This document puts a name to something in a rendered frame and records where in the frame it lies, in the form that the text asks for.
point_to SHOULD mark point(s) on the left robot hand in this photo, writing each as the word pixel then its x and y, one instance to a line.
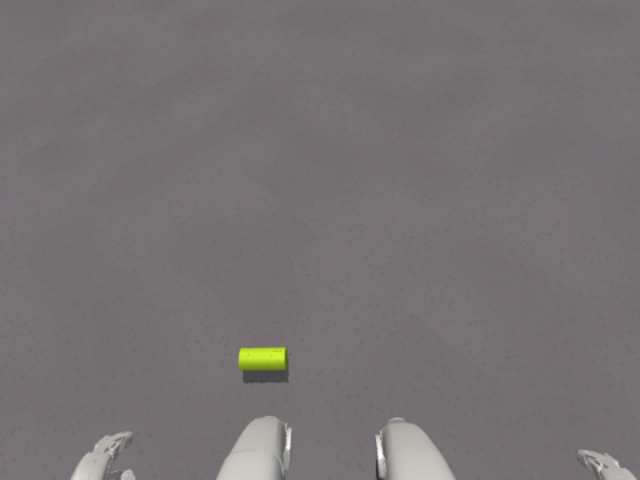
pixel 96 465

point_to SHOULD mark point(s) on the right robot hand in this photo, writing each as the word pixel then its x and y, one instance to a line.
pixel 603 467

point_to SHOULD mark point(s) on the can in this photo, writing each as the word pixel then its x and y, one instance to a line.
pixel 263 358

